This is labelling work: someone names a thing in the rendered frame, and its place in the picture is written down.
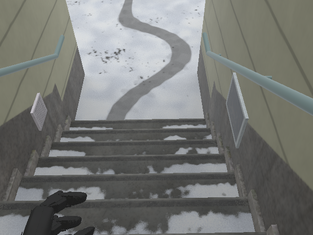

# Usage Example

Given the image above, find stairs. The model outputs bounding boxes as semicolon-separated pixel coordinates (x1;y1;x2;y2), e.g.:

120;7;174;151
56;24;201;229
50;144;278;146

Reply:
0;118;267;235

